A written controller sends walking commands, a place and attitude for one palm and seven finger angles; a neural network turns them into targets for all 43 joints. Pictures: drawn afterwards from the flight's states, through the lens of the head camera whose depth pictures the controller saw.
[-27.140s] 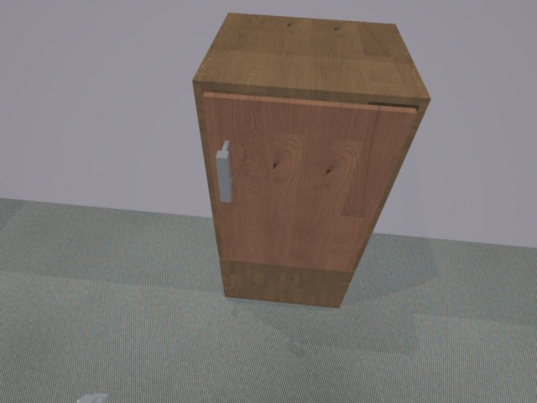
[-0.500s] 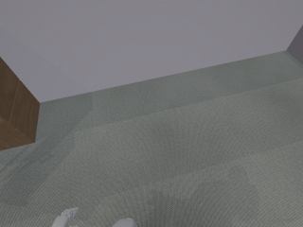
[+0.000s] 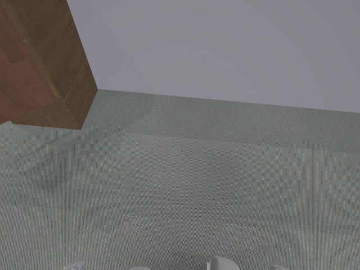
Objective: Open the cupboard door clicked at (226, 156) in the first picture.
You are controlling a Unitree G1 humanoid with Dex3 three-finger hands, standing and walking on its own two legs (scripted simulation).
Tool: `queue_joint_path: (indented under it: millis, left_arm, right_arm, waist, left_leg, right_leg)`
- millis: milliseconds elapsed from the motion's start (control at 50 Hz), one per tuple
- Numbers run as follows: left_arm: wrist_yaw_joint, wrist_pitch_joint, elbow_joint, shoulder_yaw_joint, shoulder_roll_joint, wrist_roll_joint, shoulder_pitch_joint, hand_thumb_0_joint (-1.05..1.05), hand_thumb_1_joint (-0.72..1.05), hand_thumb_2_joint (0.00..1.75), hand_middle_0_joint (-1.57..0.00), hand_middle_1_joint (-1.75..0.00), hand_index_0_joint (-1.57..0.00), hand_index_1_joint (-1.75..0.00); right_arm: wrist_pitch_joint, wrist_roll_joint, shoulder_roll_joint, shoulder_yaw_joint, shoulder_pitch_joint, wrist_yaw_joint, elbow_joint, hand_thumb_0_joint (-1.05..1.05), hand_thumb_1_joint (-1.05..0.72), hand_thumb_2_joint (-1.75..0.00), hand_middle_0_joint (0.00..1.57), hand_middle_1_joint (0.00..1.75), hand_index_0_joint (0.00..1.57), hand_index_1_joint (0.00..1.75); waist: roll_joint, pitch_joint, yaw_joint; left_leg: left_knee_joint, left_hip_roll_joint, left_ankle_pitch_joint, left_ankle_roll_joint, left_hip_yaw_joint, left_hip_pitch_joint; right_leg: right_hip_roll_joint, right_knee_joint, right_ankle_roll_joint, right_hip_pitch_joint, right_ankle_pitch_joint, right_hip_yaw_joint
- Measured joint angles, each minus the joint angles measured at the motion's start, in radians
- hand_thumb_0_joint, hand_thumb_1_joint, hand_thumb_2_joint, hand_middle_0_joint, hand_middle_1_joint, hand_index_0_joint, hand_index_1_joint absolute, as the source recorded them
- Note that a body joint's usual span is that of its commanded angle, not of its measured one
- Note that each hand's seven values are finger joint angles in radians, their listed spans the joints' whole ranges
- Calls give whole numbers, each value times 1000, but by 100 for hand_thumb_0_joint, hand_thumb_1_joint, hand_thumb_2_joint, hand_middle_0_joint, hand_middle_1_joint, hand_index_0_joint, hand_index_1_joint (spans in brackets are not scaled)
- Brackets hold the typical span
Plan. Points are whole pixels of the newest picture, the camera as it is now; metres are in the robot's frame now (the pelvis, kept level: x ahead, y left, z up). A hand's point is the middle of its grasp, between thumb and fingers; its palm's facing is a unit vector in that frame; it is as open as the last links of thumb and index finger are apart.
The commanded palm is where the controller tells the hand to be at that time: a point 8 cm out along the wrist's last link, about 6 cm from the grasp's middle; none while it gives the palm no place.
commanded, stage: turn to face it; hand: left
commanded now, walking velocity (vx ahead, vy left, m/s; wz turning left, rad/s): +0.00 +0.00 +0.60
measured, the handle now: out of the picture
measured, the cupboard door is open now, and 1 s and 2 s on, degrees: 44 44 44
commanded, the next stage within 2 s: take the last steps up to it in 1.10 s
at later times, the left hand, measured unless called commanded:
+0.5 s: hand out of the picture +0.00 +0.14 -0.16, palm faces +0.34 -0.92 -0.22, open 7.3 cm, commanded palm none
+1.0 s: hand out of the picture +0.00 +0.13 -0.15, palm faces +0.54 -0.79 -0.30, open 7.3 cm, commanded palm none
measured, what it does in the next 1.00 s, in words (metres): steps on the spot, turning left: right foot, then left foot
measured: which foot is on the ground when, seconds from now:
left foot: down 0.00-0.16, up 0.18-0.54, down 0.56-0.92, up 0.94-1.00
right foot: up 0.00-0.14, down 0.16-0.56, up 0.58-0.90, down 0.92-1.00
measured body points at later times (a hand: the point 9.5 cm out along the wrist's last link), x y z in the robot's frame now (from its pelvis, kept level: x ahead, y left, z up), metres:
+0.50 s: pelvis +0.01 -0.06 +0.00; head +0.06 -0.04 +0.45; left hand -0.02 +0.19 -0.15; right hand +0.20 -0.27 -0.13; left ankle -0.03 +0.06 -0.71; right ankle +0.01 -0.16 -0.73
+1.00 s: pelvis +0.04 -0.09 +0.00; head +0.08 -0.09 +0.44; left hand -0.03 +0.18 -0.13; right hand +0.24 -0.26 -0.16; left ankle -0.04 +0.03 -0.69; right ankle +0.09 -0.19 -0.73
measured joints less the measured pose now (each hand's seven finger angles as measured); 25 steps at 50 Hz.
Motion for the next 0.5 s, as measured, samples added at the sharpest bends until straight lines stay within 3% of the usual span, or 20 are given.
queue_joint_path:
  millis: [100,160,220,260,300,380,500]
  left_arm:
    - [-1,-11,-28,-4,-4,-4,-24,1,91,90,-20,-30,-20,-30]
    - [0,-35,-46,-9,-8,-4,-20,1,91,90,-20,-30,-20,-30]
    - [9,-50,-43,-25,-40,5,-15,1,91,90,-20,-30,-20,-30]
    - [14,-50,-42,-32,-57,4,2,1,91,90,-20,-30,-20,-30]
    - [16,-49,-36,-37,-67,4,19,1,91,90,-20,-30,-21,-30]
    - [15,-51,-24,-42,-76,5,41,1,91,90,-21,-30,-21,-30]
    - [8,-56,-7,-35,-66,9,65,1,91,90,-21,-30,-21,-30]
  right_arm:
    - [13,-4,-8,-7,19,5,13,1,-90,-90,21,30,20,30]
    - [26,4,-19,-19,32,8,16,1,-90,-90,21,30,20,30]
    - [42,7,-46,-38,22,11,32,1,-90,-90,21,30,20,30]
    - [49,5,-56,-45,17,16,40,1,-90,-90,20,30,20,30]
    - [53,6,-55,-47,11,22,42,1,-91,-90,20,30,20,30]
    - [55,9,-44,-42,-1,30,37,1,-91,-90,20,30,19,30]
    - [44,12,-30,-26,-37,31,27,1,-91,-90,20,30,19,30]
  waist:
    - [43,-5,-13]
    - [61,-18,-17]
    - [94,-3,-24]
    - [91,-1,-26]
    - [74,-2,-30]
    - [34,0,-29]
    - [-4,15,3]
  left_leg:
    - [-10,2,15,-28,-62,-9]
    - [58,-8,-16,-47,-99,-50]
    - [351,-20,-209,-41,-83,-143]
    - [531,-17,-212,-47,-39,-192]
    - [600,-3,-188,-59,-2,-208]
    - [488,22,-172,-73,47,-167]
    - [199,24,-167,-57,97,-48]
  right_leg:
    - [26,-237,-4,71,7,15]
    - [41,-468,-25,170,104,0]
    - [35,-448,-80,187,106,-47]
    - [19,-478,-90,217,114,-72]
    - [5,-517,-93,245,128,-94]
    - [-20,-565,-95,279,142,-145]
    - [-51,-510,-83,281,98,-226]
